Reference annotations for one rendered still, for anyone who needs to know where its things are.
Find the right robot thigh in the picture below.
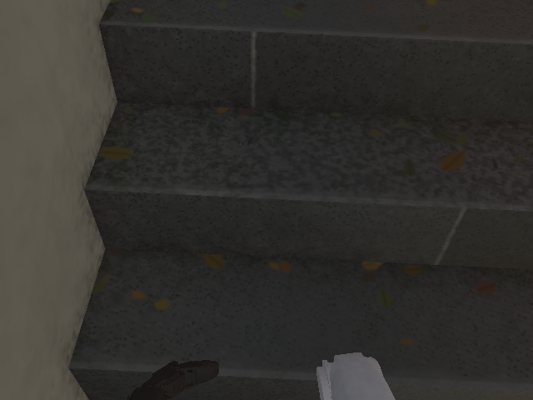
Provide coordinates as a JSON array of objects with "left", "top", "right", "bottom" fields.
[{"left": 316, "top": 352, "right": 395, "bottom": 400}]

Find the left robot hand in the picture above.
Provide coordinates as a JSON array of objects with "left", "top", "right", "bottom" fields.
[{"left": 127, "top": 360, "right": 219, "bottom": 400}]

